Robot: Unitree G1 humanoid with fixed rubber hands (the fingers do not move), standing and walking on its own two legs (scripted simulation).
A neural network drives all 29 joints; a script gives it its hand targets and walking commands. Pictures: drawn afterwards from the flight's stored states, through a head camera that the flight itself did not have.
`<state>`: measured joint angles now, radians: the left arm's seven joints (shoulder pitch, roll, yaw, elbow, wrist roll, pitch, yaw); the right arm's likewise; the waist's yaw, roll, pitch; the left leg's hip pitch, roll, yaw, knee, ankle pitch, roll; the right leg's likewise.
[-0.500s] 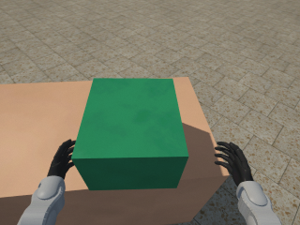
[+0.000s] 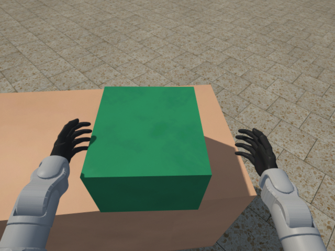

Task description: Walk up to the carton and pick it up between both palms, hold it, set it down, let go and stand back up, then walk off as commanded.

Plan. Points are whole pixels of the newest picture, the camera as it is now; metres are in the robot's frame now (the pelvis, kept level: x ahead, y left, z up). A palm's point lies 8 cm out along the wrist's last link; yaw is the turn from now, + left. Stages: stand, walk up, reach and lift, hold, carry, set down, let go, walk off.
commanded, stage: reach and lift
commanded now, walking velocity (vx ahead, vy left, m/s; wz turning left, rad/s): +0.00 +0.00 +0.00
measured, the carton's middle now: (149, 146) +0.42 +0.06 -0.01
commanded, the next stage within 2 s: none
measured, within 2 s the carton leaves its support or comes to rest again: neither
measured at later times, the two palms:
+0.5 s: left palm (66, 129) +0.37 +0.24 +0.12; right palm (256, 142) +0.37 -0.21 +0.09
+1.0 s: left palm (82, 159) +0.37 +0.24 +0.00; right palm (250, 167) +0.36 -0.23 -0.02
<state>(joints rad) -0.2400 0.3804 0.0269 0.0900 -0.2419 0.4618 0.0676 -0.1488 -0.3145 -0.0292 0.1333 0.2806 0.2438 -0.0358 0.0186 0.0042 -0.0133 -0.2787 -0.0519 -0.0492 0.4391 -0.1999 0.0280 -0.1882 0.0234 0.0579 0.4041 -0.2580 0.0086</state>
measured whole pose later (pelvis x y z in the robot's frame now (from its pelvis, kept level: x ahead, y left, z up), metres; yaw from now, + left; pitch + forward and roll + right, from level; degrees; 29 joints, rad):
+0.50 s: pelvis +0.00 +0.00 +0.00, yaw +0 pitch +3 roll -1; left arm -0.55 0.39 0.03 0.41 -0.24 0.49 0.05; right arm -0.45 -0.33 -0.03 0.44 0.28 0.32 -0.01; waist 0.02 0.00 -0.01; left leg -0.28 -0.05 -0.05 0.44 -0.20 0.03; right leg -0.19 0.02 0.06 0.39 -0.25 0.01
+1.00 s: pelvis -0.01 +0.00 -0.01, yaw +0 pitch +17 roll +0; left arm -0.58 0.31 -0.01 1.01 -0.27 -0.24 0.04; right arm -0.47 -0.33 0.02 0.81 0.28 -0.11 0.02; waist 0.02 0.03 -0.13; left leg -0.63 -0.05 -0.05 0.53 -0.19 0.03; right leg -0.56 0.03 0.05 0.54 -0.27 0.01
